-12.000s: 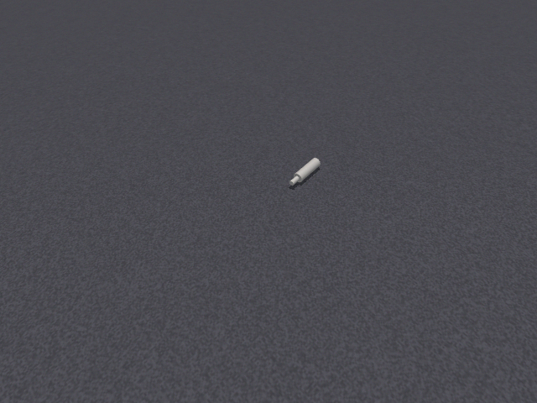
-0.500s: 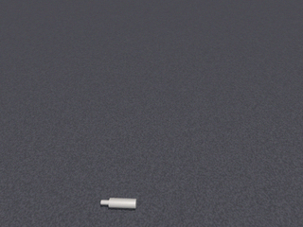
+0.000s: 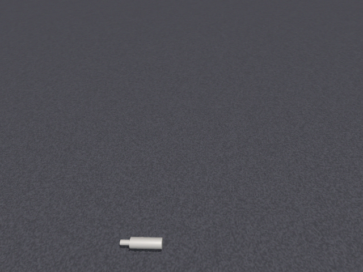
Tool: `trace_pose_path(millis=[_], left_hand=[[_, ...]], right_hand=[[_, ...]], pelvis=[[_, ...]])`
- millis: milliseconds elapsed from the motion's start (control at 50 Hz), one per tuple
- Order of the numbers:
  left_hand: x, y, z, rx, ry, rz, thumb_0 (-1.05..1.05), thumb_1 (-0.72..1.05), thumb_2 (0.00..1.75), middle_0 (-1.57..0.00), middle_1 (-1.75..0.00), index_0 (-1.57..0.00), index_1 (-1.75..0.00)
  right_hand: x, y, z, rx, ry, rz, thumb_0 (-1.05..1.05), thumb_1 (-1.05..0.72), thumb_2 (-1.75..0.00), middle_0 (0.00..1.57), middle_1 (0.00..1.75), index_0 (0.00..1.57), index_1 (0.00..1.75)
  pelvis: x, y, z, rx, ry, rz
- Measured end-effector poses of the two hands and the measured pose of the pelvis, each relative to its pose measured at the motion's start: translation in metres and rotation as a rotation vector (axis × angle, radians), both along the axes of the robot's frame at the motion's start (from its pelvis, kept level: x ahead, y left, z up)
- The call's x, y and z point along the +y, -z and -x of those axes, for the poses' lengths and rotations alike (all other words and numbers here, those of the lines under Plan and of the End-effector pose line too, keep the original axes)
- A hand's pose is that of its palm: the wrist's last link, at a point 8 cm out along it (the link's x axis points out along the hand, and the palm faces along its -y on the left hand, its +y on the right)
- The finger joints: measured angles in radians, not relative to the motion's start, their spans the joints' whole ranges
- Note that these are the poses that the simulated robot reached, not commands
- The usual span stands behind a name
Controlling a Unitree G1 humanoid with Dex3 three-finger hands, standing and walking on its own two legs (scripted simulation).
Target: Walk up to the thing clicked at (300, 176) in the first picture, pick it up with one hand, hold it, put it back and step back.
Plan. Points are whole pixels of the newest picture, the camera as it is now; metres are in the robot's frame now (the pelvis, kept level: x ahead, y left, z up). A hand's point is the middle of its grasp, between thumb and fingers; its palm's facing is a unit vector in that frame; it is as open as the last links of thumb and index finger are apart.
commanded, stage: stand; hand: left
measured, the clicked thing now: (141, 242) +0.42 +0.28 -0.75
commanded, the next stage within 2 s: none
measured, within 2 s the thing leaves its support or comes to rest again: neither
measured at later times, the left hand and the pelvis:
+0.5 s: hand out of the picture +0.06 +0.25 -0.16, palm faces -0.04 -0.94 -0.34, open 7.4 cm; pelvis -0.01 -0.01 +0.00, yaw +0 degrees
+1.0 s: hand out of the picture +0.07 +0.24 -0.16, palm faces -0.05 -0.94 -0.34, open 7.4 cm; pelvis -0.01 -0.01 +0.00, yaw -1 degrees
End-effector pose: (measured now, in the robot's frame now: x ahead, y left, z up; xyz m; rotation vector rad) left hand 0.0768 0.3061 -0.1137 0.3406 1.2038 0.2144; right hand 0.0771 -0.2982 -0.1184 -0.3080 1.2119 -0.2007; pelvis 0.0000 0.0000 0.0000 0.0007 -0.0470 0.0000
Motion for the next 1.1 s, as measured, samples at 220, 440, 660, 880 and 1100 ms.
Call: trace_pose_path(millis=[220, 440, 660, 880, 1100], left_hand=[[-0.014, 0.006, 0.009, 0.030, 0.012, 0.034, 0.00, 0.91, 0.90, -0.20, -0.30, -0.20, -0.30], [-0.016, 0.006, 0.016, 0.042, 0.011, 0.028, 0.00, 0.91, 0.90, -0.20, -0.30, -0.20, -0.30], [-0.015, 0.005, 0.016, 0.042, 0.014, 0.020, 0.00, 0.91, 0.90, -0.20, -0.30, -0.20, -0.30], [-0.016, 0.005, 0.011, 0.033, 0.022, 0.022, 0.00, 0.91, 0.90, -0.20, -0.30, -0.20, -0.30], [-0.017, 0.005, 0.010, 0.019, 0.022, 0.028, 0.00, 0.91, 0.90, -0.20, -0.30, -0.20, -0.30]], right_hand=[[-0.007, -0.002, 0.009, 0.014, -0.003, 0.012, 0.01, -0.90, -0.89, 0.20, 0.30, 0.21, 0.30], [-0.013, -0.001, 0.018, 0.031, 0.003, 0.015, 0.01, -0.90, -0.89, 0.20, 0.30, 0.21, 0.30], [-0.013, 0.001, 0.022, 0.043, 0.005, 0.008, 0.01, -0.90, -0.89, 0.20, 0.30, 0.21, 0.30], [-0.013, 0.000, 0.021, 0.037, 0.007, 0.010, 0.01, -0.90, -0.89, 0.20, 0.30, 0.21, 0.30], [-0.012, -0.001, 0.020, 0.022, 0.000, 0.013, 0.00, -0.90, -0.89, 0.20, 0.30, 0.21, 0.30]], pelvis=[[-0.005, -0.001, 0.004, 0.005, 0.003, 0.002], [-0.009, -0.001, 0.007, 0.005, 0.006, 0.004], [-0.011, 0.000, 0.007, 0.010, 0.008, 0.004], [-0.011, 0.000, 0.006, 0.009, 0.012, 0.004], [-0.010, 0.000, 0.008, 0.004, 0.012, 0.001]])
